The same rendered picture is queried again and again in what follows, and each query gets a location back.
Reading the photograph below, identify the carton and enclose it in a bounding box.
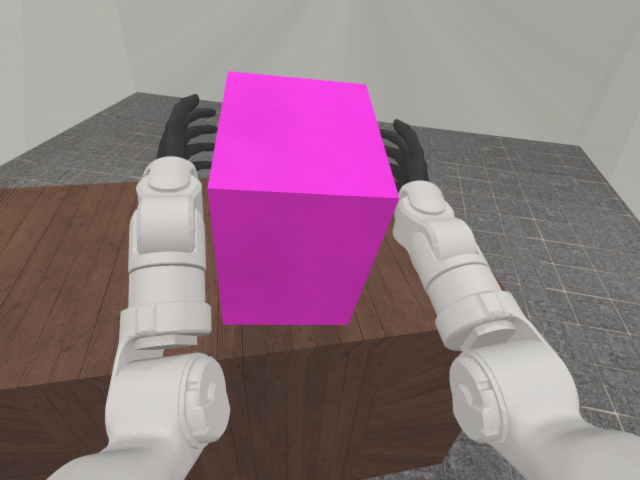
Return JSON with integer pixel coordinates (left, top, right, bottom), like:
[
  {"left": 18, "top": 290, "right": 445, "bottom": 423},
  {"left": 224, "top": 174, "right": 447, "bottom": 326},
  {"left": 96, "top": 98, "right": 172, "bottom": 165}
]
[{"left": 208, "top": 71, "right": 399, "bottom": 325}]

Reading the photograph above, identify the left robot forearm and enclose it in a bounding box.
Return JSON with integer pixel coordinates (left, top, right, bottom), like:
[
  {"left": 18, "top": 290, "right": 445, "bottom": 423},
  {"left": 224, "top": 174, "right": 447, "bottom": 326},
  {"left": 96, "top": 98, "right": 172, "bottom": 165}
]
[{"left": 105, "top": 156, "right": 212, "bottom": 438}]

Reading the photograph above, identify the left robot upper arm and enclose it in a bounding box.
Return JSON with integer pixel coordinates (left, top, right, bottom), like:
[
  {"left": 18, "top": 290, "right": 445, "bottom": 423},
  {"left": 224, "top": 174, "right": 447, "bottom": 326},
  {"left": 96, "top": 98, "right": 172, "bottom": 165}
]
[{"left": 46, "top": 353, "right": 230, "bottom": 480}]

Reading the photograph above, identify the right robot upper arm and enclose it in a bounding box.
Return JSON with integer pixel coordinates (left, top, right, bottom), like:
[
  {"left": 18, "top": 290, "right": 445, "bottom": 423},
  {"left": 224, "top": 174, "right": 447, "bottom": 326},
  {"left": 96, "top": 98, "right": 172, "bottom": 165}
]
[{"left": 449, "top": 338, "right": 640, "bottom": 480}]

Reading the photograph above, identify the robot left hand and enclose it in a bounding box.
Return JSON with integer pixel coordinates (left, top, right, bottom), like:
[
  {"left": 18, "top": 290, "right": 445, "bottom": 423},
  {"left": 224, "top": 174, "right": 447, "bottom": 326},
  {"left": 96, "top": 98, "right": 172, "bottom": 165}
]
[{"left": 156, "top": 94, "right": 218, "bottom": 171}]

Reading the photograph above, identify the robot right hand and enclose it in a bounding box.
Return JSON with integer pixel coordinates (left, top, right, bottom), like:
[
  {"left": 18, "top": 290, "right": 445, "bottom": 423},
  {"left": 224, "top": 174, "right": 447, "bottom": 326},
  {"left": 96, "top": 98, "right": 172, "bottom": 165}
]
[{"left": 379, "top": 119, "right": 430, "bottom": 193}]

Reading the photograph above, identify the pedestal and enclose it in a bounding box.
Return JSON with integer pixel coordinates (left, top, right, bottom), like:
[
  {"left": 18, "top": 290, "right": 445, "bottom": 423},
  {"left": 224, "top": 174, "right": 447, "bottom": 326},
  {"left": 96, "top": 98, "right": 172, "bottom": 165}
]
[{"left": 0, "top": 176, "right": 528, "bottom": 480}]

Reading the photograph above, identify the right robot forearm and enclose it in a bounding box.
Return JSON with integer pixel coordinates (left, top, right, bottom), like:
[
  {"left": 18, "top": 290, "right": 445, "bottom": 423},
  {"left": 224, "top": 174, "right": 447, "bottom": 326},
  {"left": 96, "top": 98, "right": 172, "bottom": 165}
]
[{"left": 393, "top": 181, "right": 579, "bottom": 406}]

